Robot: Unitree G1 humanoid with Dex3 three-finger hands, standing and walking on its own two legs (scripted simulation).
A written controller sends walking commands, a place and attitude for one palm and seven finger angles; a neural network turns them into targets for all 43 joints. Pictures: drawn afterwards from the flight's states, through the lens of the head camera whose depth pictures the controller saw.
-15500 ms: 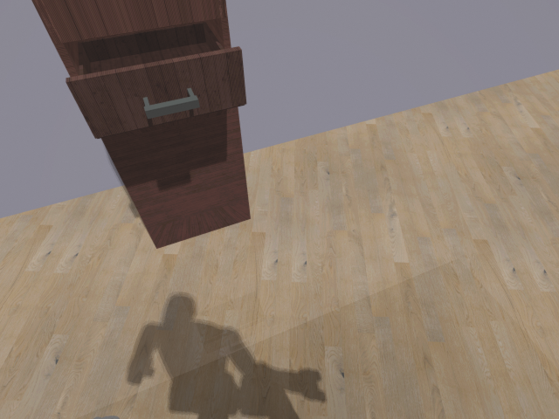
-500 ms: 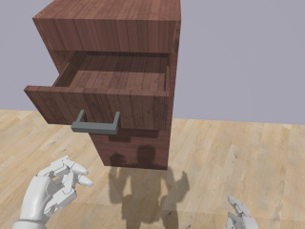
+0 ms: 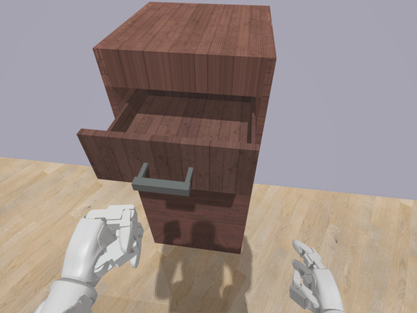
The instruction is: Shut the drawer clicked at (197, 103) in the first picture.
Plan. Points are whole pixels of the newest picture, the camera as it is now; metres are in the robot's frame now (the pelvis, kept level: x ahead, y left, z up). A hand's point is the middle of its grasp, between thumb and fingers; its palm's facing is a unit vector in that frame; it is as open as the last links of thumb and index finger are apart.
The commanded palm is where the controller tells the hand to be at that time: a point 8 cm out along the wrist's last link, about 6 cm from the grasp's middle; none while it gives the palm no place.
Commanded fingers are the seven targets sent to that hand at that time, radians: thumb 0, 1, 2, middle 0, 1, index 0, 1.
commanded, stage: raise the hand and make a fist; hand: left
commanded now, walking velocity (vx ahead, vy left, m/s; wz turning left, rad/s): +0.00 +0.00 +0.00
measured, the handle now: (164, 178) +0.37 +0.14 +0.06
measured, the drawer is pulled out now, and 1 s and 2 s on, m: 0.20 0.20 0.20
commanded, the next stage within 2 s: bring the fist close to the handle in 0.54 s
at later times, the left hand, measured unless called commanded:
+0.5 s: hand (135, 240) +0.18 +0.13 +0.16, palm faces +0.00 -1.00 -0.08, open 3.3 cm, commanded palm +0.15 +0.18 +0.16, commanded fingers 0.00 0.90 0.90 -1.40 -1.60 -1.40 -1.60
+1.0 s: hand (147, 232) +0.21 +0.12 +0.13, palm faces -0.02 -1.00 -0.05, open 3.3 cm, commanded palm +0.20 +0.17 +0.13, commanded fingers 0.00 0.90 0.90 -1.40 -1.60 -1.40 -1.60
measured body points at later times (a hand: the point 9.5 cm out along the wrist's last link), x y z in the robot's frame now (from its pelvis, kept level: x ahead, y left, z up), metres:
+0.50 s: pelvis -0.01 -0.02 +0.01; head -0.04 -0.04 +0.46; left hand +0.18 +0.18 +0.16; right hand +0.18 -0.24 -0.05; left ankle -0.02 +0.09 -0.71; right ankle -0.01 -0.12 -0.71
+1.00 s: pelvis +0.00 -0.03 +0.01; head -0.01 -0.05 +0.46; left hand +0.21 +0.18 +0.13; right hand +0.18 -0.26 -0.06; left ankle -0.02 +0.09 -0.71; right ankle -0.01 -0.12 -0.71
